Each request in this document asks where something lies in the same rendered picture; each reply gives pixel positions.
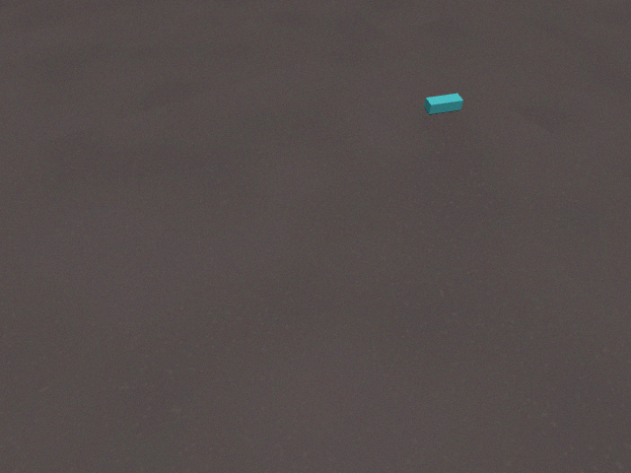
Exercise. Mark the carton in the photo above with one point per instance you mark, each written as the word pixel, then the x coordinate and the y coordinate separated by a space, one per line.
pixel 443 103

